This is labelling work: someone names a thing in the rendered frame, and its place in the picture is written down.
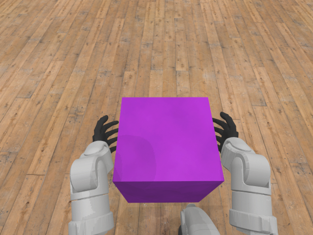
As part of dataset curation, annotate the right robot hand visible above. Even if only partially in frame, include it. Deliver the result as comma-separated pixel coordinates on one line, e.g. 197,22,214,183
212,112,239,153

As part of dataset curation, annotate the right robot forearm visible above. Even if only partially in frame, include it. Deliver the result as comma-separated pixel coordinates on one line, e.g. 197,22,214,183
221,137,278,235

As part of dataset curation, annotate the right robot thigh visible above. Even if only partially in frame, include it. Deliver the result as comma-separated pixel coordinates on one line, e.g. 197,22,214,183
180,207,220,235

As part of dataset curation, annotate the carton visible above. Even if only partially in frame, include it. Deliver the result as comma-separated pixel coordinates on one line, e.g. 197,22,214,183
112,97,224,203

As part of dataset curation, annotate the left robot hand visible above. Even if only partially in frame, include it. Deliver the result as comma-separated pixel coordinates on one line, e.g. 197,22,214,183
92,115,119,153

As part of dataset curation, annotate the left robot forearm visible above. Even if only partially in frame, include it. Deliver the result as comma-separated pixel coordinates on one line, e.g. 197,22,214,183
68,141,114,235

